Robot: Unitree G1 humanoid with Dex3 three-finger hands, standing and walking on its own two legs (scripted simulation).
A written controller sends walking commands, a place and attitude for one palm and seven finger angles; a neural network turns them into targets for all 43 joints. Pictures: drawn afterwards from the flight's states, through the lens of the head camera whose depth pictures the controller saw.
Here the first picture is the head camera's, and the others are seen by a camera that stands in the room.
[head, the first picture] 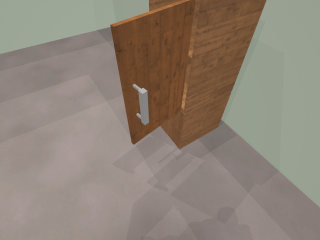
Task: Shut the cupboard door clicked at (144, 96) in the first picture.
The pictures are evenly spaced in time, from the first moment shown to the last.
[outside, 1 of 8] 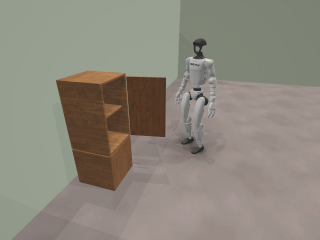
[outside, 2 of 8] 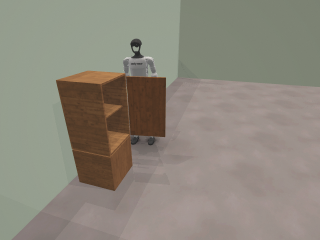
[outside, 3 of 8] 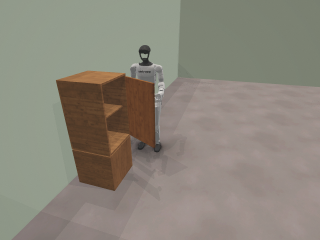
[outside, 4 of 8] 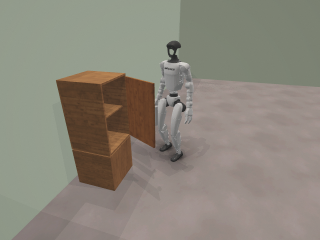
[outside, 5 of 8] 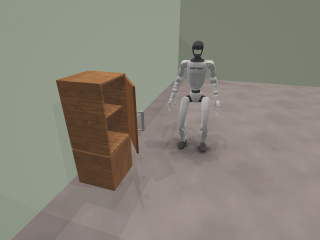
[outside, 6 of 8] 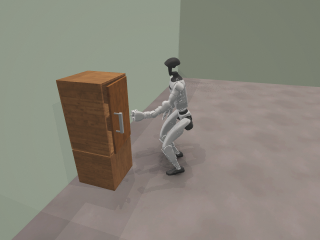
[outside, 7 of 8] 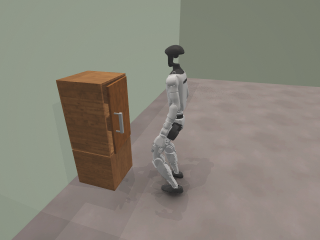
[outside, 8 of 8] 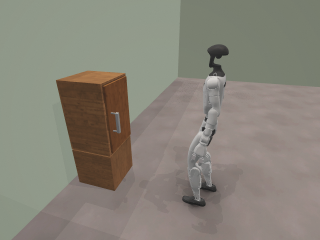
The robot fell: no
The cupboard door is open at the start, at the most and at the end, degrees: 100 100 0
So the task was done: yes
